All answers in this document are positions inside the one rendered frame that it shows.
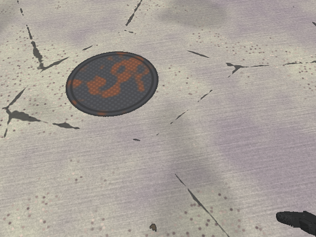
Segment robot right hand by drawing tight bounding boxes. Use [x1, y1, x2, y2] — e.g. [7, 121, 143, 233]
[276, 210, 316, 237]

